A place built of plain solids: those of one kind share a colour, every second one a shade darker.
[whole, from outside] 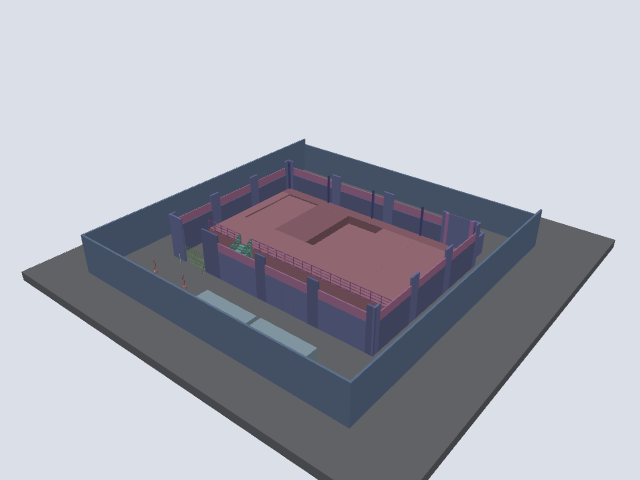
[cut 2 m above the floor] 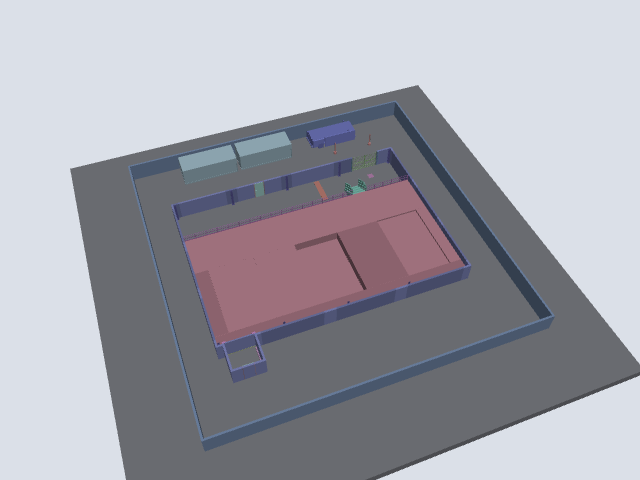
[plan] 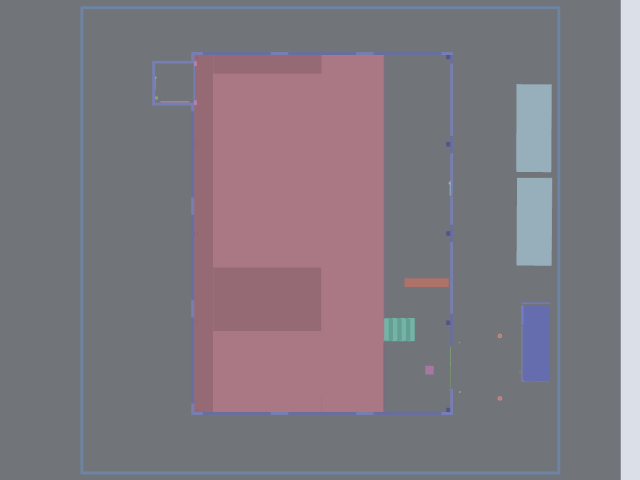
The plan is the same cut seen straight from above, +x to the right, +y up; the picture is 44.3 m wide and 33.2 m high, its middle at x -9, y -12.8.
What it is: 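A works' hall with docks between sunk bays; one tall room; a strip of floor behind the doors, a deck 1.30 m over it that fills the rest, and 3 sunk grounds in the deck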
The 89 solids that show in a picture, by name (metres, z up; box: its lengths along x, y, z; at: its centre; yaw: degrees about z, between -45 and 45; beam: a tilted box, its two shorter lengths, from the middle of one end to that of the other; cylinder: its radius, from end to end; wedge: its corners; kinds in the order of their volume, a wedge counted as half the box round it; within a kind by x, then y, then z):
{
 "raised_floor_bank_1": {"box": [1.3, 24.7, 1.35], "at": [-17.05, -12.35, 0.62]},
 "raised_floor_bank_2": {"box": [7.5, 1.15, 1.35], "at": [-12.65, -24.12, 0.62]},
 "raised_floor_bank_3": {"box": [7.5, 4.45, 1.18], "at": [-12.65, -21.32, 0.54]},
 "raised_floor_bank_4": {"box": [7.5, 4.4, 1.35], "at": [-12.65, -16.9, 0.62]},
 "raised_floor_bank_5": {"box": [7.5, 4.6, 0.39], "at": [-12.65, -12.4, 0.14]},
 "raised_floor_bank_6": {"box": [7.5, 4.25, 1.35], "at": [-12.65, -7.97, 0.62]},
 "raised_floor_bank_7": {"box": [7.5, 4.55, 1.35], "at": [-12.65, -3.58, 0.62]},
 "raised_floor_bank_8": {"box": [7.5, 1.3, 1.35], "at": [-12.65, -0.65, 0.62]},
 "raised_floor_bank_9": {"box": [4.35, 24.7, 1.35], "at": [-6.72, -12.35, 0.62]},
 "beyond_container_1": {"box": [0.08, 6.06, 0.23], "at": [4.62, -5.05, 0.06], "yaw": -0.3},
 "beyond_container_2": {"box": [0.08, 6.06, 0.23], "at": [4.65, -11.52, 0.06], "yaw": -0.3},
 "beyond_container_3": {"box": [2.32, 5.99, 2.59], "at": [5.8, -5.07, 1.24], "yaw": -0.3},
 "beyond_container_4": {"box": [2.4, 6.06, 2.65], "at": [5.8, -5.07, 1.27], "yaw": -0.3},
 "beyond_container_5": {"box": [2.32, 5.99, 2.59], "at": [5.83, -11.54, 1.24], "yaw": -0.3},
 "beyond_container_6": {"box": [2.4, 6.06, 2.65], "at": [5.83, -11.54, 1.27], "yaw": -0.3},
 "beyond_container_7": {"box": [0.08, 6.06, 0.23], "at": [6.98, -5.06, 0.06], "yaw": -0.3},
 "yard_bound_1": {"box": [0.2, 32.39, 3.65], "at": [-25.47, -12.82, 1.77]},
 "yard_bound_2": {"box": [33.19, 0.2, 4.35], "at": [-8.98, -28.92, 2.12]},
 "yard_bound_3": {"box": [33.19, 0.2, 4.35], "at": [-8.98, 3.27, 2.12]},
 "yard_bound_4": {"box": [0.2, 32.39, 4.35], "at": [7.52, -12.82, 2.12]},
 "wall_1": {"box": [0.2, 3.1, 2.45], "at": [-20.5, -1.95, 1.18]},
 "wall_2": {"box": [2.9, 0.2, 2.45], "at": [-19.15, -3.4, 1.18]},
 "wall_3": {"box": [2.9, 0.2, 2.45], "at": [-19.15, -0.5, 1.18]},
 "wall_4": {"box": [0.2, 0.81, 4.95], "at": [-17.8, -24.5, 2.42]},
 "wall_5": {"box": [0.2, 5.96, 3.25], "at": [-17.8, -21.12, 1.57]},
 "wall_6": {"box": [0.2, 1.21, 4.95], "at": [-17.8, -17.55, 2.42]},
 "wall_7": {"box": [0.2, 5.91, 3.25], "at": [-17.8, -14.0, 1.57]},
 "wall_8": {"box": [0.2, 1.21, 4.95], "at": [-17.8, -10.45, 2.42]},
 "wall_9": {"box": [0.2, 5.96, 3.25], "at": [-17.8, -6.88, 1.57]},
 "wall_10": {"box": [0.2, 0.61, 4.95], "at": [-17.8, -3.6, 2.42]},
 "wall_11": {"box": [0.2, 0.8, 4.95], "at": [-17.8, -0.2, 2.42]},
 "wall_12": {"box": [0.06, 2.7, 2.45], "at": [-17.73, -1.95, 1.18]},
 "wall_13": {"box": [0.06, 2.82, 4.95], "at": [-17.67, -1.95, 2.42]},
 "wall_14": {"box": [0.81, 0.2, 4.95], "at": [-17.5, -24.8, 2.42]},
 "wall_15": {"box": [0.81, 0.2, 4.95], "at": [-17.5, 0.1, 2.42]},
 "wall_16": {"box": [4.71, 0.2, 3.25], "at": [-14.75, -24.8, 1.57]},
 "wall_17": {"box": [4.71, 0.2, 3.25], "at": [-14.75, 0.1, 1.57]},
 "wall_18": {"box": [1.21, 0.2, 4.95], "at": [-11.8, -24.8, 2.42]},
 "wall_19": {"box": [1.21, 0.2, 4.95], "at": [-11.8, 0.1, 2.42]},
 "wall_20": {"box": [4.71, 0.2, 3.25], "at": [-8.85, -24.8, 1.57]},
 "wall_21": {"box": [4.71, 0.2, 3.25], "at": [-8.85, 0.1, 1.57]},
 "wall_22": {"box": [1.21, 0.2, 4.95], "at": [-5.9, -24.8, 2.42]},
 "wall_23": {"box": [1.21, 0.2, 4.95], "at": [-5.9, 0.1, 2.42]},
 "wall_24": {"box": [4.71, 0.2, 3.25], "at": [-2.95, -24.8, 1.57]},
 "wall_25": {"box": [4.71, 0.2, 3.25], "at": [-2.95, 0.1, 1.57]},
 "wall_26": {"box": [0.81, 0.2, 4.95], "at": [-0.2, -24.8, 2.42]},
 "wall_27": {"box": [0.81, 0.2, 4.95], "at": [-0.2, 0.1, 2.42]},
 "wall_28": {"box": [0.2, 1.81, 4.95], "at": [0.1, -24.0, 2.42]},
 "wall_29": {"box": [0.2, 2.21, 4.95], "at": [0.1, -19.0, 2.42]},
 "wall_30": {"box": [0.2, 4.96, 3.25], "at": [0.1, -15.43, 1.57]},
 "wall_31": {"box": [0.2, 1.21, 4.95], "at": [0.1, -12.35, 2.42]},
 "wall_32": {"box": [0.2, 4.96, 3.25], "at": [0.1, -9.28, 1.57]},
 "wall_33": {"box": [0.2, 1.21, 4.95], "at": [0.1, -6.2, 2.42]},
 "wall_34": {"box": [0.2, 5.01, 3.25], "at": [0.1, -3.1, 1.57]},
 "wall_35": {"box": [0.2, 0.81, 4.95], "at": [0.1, -0.2, 2.42]},
 "beyond_van_1": {"box": [0.08, 3.79, 1.48], "at": [4.96, -20.66, 0.68]},
 "beyond_van_2": {"box": [0.16, 1.36, 1.0], "at": [5.0, -17.99, 0.79]},
 "beyond_van_3": {"box": [1.81, 5.29, 0.65], "at": [6.0, -19.95, 0.97]},
 "window_pane_1": {"box": [0.1, 5.95, 0.91], "at": [-17.85, -21.12, 3.64]},
 "window_pane_2": {"box": [0.1, 5.9, 0.91], "at": [-17.85, -14.0, 3.64]},
 "window_pane_3": {"box": [0.1, 5.95, 0.91], "at": [-17.85, -6.88, 3.64]},
 "window_pane_4": {"box": [4.7, 0.1, 0.91], "at": [-14.75, -24.85, 3.64]},
 "window_pane_5": {"box": [4.7, 0.1, 0.91], "at": [-14.75, 0.15, 3.64]},
 "window_pane_6": {"box": [4.7, 0.1, 0.91], "at": [-8.85, -24.85, 3.64]},
 "window_pane_7": {"box": [4.7, 0.1, 0.91], "at": [-8.85, 0.15, 3.64]},
 "window_pane_8": {"box": [4.7, 0.1, 0.91], "at": [-2.95, -24.85, 3.64]},
 "window_pane_9": {"box": [4.7, 0.1, 0.91], "at": [-2.95, 0.15, 3.64]},
 "window_pane_10": {"box": [0.1, 4.95, 0.91], "at": [0.15, -15.43, 3.64]},
 "window_pane_11": {"box": [0.1, 4.95, 0.91], "at": [0.15, -9.28, 3.64]},
 "window_pane_12": {"box": [0.1, 5.0, 0.91], "at": [0.15, -3.1, 3.64]},
 "door_landing_1": {"box": [0.32, 1.62, 1.19], "at": [-4.41, -19.0, 0.54]},
 "door_landing_2": {"box": [0.32, 1.62, 1.02], "at": [-4.11, -19.0, 0.46]},
 "door_landing_3": {"box": [0.32, 1.62, 0.86], "at": [-3.81, -19.0, 0.38]},
 "door_landing_4": {"box": [0.32, 1.62, 0.7], "at": [-3.51, -19.0, 0.3]},
 "door_landing_5": {"box": [0.32, 1.62, 0.54], "at": [-3.21, -19.0, 0.22]},
 "door_landing_6": {"box": [0.32, 1.62, 0.38], "at": [-2.91, -19.0, 0.14]},
 "door_landing_7": {"box": [0.32, 1.62, 0.21], "at": [-2.61, -19.0, 0.06]},
 "pier_1": {"box": [0.17, 0.34, 4.95], "at": [-17.61, -3.3, 2.42]},
 "pier_2": {"box": [0.17, 0.34, 4.95], "at": [-17.61, -0.6, 2.42]},
 "deck_rail_1": {"box": [0.024, 18.25, 0.1], "at": [-4.58, -9.12, 1.35]},
 "deck_rail_2": {"box": [0.05, 18.25, 0.05], "at": [-4.58, -9.12, 1.69]},
 "deck_rail_3": {"box": [0.05, 18.25, 0.05], "at": [-4.58, -9.12, 2.0]},
 "deck_rail_4": {"box": [0.05, 18.25, 0.05], "at": [-4.58, -9.12, 2.33]},
 "trench_plates_1": {"box": [3.06, 0.6, 0.07], "at": [-1.62, -15.75, -0.02]},
 "door_leaf_1": {"box": [0.044, 1.0, 2.15], "at": [0.0, -9.25, 1.02]},
 "radiator_1": {"box": [2.0, 0.1, 0.38], "at": [-19.05, -3.25, 0.14]},
 "steel_column_1": {"box": [0.014, 0.2, 4.75], "at": [-17.5, -12.35, 2.33]},
 "steel_column_2": {"box": [0.014, 0.2, 4.75], "at": [-17.5, -6.17, 2.33]},
 "access_cover_1": {"box": [0.6, 0.6, 0.06], "at": [-1.42, -21.8, -0.02]}
}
